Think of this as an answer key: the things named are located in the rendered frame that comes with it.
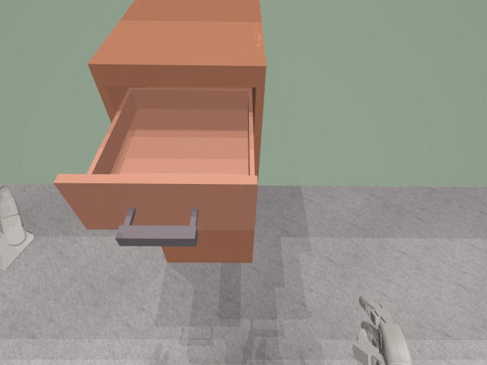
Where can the drawer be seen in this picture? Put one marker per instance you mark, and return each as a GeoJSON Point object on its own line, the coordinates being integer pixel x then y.
{"type": "Point", "coordinates": [167, 151]}

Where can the right robot hand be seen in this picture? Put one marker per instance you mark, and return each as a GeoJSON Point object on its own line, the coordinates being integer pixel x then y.
{"type": "Point", "coordinates": [389, 346]}

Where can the cabinet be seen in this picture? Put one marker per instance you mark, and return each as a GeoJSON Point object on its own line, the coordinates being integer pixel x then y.
{"type": "Point", "coordinates": [189, 44]}

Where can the left robot hand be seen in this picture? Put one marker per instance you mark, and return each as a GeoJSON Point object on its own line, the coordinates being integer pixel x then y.
{"type": "Point", "coordinates": [14, 240]}

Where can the handle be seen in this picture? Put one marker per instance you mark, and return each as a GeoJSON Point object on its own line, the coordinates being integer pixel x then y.
{"type": "Point", "coordinates": [145, 235]}

